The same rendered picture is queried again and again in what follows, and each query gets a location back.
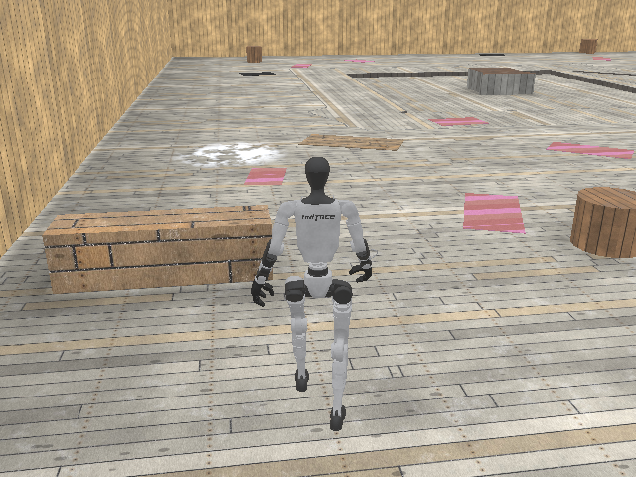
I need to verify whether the robot right thigh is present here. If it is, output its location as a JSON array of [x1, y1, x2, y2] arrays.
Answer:
[[331, 279, 353, 362]]

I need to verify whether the right robot upper arm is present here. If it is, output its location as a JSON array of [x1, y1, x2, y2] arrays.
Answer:
[[338, 200, 366, 253]]

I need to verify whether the left robot hand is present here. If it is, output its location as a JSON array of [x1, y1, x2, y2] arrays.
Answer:
[[251, 280, 274, 307]]

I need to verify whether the right robot hand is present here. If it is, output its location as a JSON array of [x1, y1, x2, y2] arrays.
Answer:
[[349, 265, 372, 283]]

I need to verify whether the left robot forearm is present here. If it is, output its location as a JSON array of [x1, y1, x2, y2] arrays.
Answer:
[[255, 240, 277, 284]]

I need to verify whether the left robot upper arm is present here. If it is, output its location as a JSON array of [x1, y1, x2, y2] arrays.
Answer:
[[268, 200, 297, 256]]

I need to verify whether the right robot forearm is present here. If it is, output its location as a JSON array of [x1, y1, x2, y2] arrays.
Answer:
[[356, 238, 372, 269]]

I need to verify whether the robot left foot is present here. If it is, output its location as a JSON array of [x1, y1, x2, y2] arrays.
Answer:
[[295, 369, 309, 392]]

